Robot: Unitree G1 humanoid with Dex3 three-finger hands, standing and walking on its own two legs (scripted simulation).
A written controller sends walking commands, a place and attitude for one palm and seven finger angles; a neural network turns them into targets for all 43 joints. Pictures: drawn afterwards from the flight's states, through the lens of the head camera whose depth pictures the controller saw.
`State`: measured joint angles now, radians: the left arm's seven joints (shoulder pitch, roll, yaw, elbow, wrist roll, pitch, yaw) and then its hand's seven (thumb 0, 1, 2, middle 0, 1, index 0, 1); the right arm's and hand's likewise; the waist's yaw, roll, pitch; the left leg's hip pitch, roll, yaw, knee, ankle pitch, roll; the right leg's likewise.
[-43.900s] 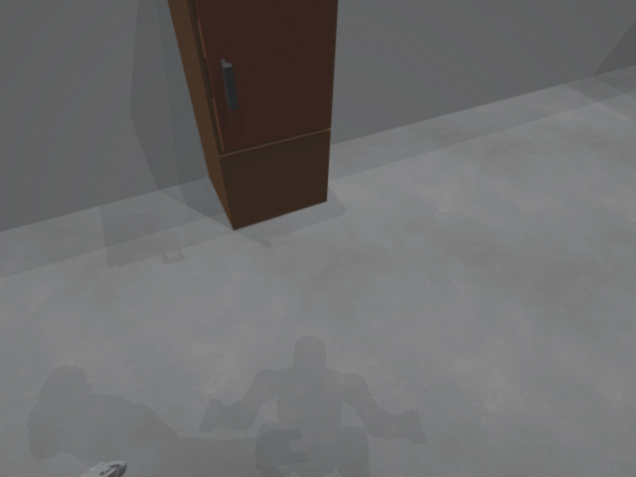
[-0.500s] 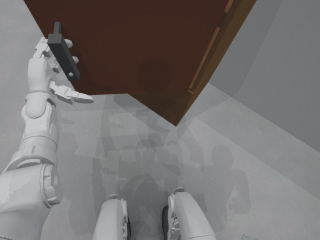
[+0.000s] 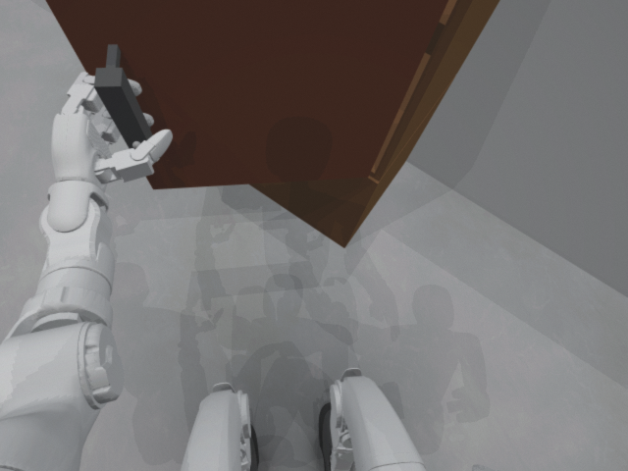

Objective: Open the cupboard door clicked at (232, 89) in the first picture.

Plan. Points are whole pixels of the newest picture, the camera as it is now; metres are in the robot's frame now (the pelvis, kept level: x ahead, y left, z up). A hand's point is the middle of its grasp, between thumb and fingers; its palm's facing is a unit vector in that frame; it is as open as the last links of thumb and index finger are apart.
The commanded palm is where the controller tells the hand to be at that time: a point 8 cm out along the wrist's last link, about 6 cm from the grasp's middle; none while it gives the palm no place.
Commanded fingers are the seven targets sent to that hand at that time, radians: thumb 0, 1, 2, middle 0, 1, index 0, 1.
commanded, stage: close the thumb around the handle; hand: left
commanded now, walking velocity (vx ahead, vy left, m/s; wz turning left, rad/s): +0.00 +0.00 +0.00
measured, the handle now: (130, 105) +0.56 +0.19 +0.03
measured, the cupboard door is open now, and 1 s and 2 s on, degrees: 42 63 82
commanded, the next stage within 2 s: pull the door open along its arc in 0.24 s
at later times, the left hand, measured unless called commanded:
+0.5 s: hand (143, 149) +0.50 +0.17 +0.03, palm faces +0.05 -1.00 -0.01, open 6.7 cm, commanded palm +0.45 +0.21 +0.03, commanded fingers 0.00 0.90 0.90 -0.40 -1.35 -0.40 -1.35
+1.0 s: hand (195, 235) +0.38 +0.11 +0.04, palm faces +0.43 -0.90 +0.05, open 6.5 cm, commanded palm +0.32 +0.15 +0.03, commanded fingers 0.00 0.90 0.90 -0.40 -1.35 -0.40 -1.35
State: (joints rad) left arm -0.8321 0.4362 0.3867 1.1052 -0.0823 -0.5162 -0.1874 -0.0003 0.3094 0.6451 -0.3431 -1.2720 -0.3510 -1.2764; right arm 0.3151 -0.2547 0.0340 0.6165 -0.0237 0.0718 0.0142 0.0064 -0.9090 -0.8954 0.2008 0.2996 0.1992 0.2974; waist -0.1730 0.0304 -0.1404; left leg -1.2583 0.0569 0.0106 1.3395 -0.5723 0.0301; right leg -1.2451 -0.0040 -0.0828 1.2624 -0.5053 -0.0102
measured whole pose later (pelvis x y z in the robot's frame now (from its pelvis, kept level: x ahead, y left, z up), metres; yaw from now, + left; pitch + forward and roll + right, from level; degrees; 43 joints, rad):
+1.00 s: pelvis +0.02 -0.01 +0.02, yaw +2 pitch +23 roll -1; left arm -0.23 -0.06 0.05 0.51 0.05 -0.53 0.49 0.01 0.64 0.80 -0.29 -1.28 -0.31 -1.28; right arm 0.18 -0.19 -0.02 0.56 -0.08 0.04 0.06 0.01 -0.91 -0.90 0.20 0.30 0.20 0.30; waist -0.05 0.00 -0.18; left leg -1.08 0.04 0.02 1.24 -0.57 0.01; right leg -1.09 -0.02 -0.07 1.22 -0.53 -0.02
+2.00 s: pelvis +0.01 -0.06 +0.02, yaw +6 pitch +20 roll +2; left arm 0.10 -0.10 -0.20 0.28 0.13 -0.46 0.56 0.01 -0.13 0.46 -0.32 -1.24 -0.35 -1.24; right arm 0.17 -0.19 -0.02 0.61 -0.09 -0.10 0.00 0.01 -0.91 -0.90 0.20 0.30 0.20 0.30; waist -0.01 0.02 -0.19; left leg -1.05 0.02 -0.04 1.24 -0.55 -0.06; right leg -1.06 -0.03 -0.13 1.27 -0.57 -0.10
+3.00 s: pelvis +0.00 -0.02 +0.00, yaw +3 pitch +20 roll +0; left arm 0.34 0.04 -0.27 0.01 0.05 -0.48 0.13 -0.01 -0.50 0.30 -0.17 -0.33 -0.20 -0.33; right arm 0.22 -0.20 0.01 0.43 -0.03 -0.03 0.03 0.01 -0.91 -0.90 0.20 0.30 0.20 0.30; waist -0.01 0.02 -0.17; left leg -1.10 0.01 0.01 1.34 -0.59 0.01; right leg -1.10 -0.04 -0.08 1.33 -0.57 -0.03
